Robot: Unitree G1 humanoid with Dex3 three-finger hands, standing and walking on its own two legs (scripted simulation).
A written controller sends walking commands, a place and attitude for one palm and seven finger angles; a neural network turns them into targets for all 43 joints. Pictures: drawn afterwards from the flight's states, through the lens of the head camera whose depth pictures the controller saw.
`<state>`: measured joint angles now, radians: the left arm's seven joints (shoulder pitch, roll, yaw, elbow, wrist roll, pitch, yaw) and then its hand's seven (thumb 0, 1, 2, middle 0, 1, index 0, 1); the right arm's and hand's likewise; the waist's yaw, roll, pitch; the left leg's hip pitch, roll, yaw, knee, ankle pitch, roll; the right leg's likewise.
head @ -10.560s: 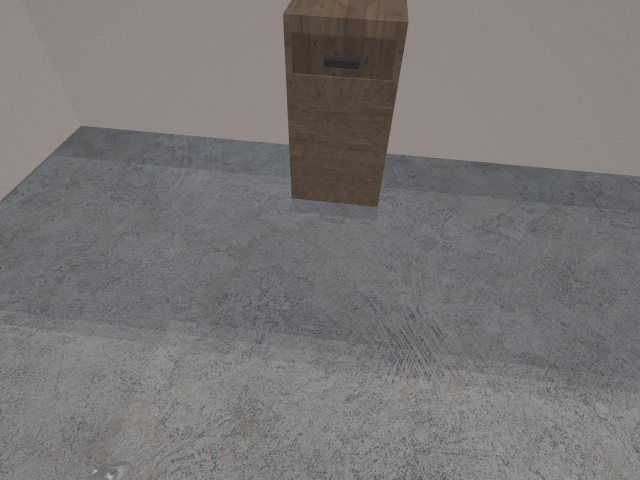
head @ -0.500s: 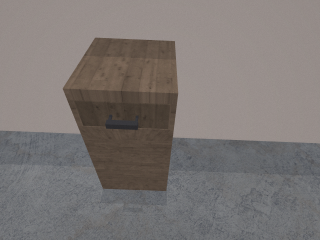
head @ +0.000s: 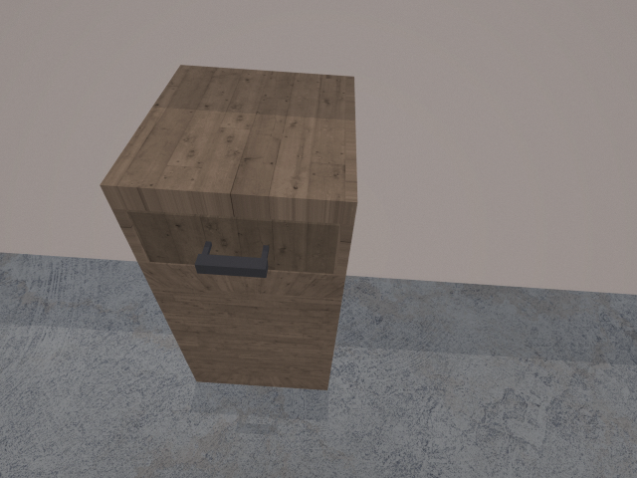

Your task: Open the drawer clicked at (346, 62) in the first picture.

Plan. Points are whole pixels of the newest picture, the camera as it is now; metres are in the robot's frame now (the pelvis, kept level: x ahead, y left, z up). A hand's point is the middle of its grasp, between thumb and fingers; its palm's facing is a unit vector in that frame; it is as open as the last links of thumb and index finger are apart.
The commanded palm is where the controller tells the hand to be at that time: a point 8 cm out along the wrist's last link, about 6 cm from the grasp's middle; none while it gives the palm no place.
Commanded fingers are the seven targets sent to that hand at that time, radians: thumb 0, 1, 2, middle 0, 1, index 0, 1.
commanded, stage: come to a stop and stand still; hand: left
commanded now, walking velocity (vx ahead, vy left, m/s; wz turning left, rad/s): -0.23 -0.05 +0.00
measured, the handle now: (234, 256) +0.48 +0.20 -0.08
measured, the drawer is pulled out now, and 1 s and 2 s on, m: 0.00 0.00 0.00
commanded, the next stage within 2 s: look again from close up in 1.22 s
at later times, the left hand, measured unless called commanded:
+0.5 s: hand out of the picture -0.02 +0.16 -0.17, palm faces +0.07 -0.98 -0.20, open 7.4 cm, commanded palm none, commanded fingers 0.00 0.90 0.90 -0.20 -0.30 -0.20 -0.30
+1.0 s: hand out of the picture -0.07 +0.23 -0.17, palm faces +0.00 -0.98 -0.21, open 7.4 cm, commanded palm none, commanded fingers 0.00 0.90 0.90 -0.20 -0.30 -0.20 -0.30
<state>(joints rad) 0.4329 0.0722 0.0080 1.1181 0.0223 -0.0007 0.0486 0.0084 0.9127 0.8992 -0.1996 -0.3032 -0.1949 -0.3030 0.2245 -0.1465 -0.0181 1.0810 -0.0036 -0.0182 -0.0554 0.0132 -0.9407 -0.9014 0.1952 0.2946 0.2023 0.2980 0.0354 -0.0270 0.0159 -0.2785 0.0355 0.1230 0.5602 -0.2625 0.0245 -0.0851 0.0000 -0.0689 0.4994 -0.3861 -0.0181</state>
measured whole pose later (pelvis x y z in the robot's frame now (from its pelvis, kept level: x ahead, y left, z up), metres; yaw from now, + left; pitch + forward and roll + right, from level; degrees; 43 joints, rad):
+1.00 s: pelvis -0.05 +0.05 +0.00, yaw -1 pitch -1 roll -1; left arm 0.34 0.16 -0.01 1.09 0.02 0.00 0.04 0.01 0.91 0.90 -0.20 -0.30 -0.19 -0.30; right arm 0.34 -0.14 0.02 1.06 -0.01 0.00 -0.03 0.02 -0.92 -0.90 0.20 0.29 0.20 0.30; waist 0.00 0.02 0.01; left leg -0.26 -0.03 0.10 0.55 -0.28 0.08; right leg -0.19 -0.06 -0.03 0.54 -0.34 0.00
